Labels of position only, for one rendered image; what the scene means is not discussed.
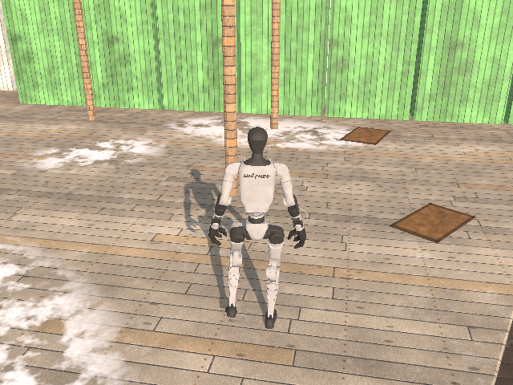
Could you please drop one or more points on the humanoid robot torso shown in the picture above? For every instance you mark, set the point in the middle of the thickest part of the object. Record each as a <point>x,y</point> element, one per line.
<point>256,195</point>

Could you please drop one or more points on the left robot upper arm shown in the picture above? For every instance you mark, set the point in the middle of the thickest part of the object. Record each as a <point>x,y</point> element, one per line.
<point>231,170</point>

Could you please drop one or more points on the robot left hand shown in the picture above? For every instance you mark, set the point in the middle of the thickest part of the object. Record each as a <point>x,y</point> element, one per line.
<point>213,233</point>

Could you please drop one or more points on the right robot forearm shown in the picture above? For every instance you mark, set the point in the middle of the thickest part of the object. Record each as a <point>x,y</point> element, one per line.
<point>296,216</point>

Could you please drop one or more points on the robot head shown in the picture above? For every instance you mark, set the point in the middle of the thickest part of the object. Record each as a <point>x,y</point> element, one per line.
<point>257,139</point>

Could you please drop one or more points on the robot right hand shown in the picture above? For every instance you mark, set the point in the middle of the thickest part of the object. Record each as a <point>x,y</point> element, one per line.
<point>301,236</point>

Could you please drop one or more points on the right robot upper arm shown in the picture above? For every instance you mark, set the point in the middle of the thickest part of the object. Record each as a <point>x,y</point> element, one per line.
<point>286,183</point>

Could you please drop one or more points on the left robot forearm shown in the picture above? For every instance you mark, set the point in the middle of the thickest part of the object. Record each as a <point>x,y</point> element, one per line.
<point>218,214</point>

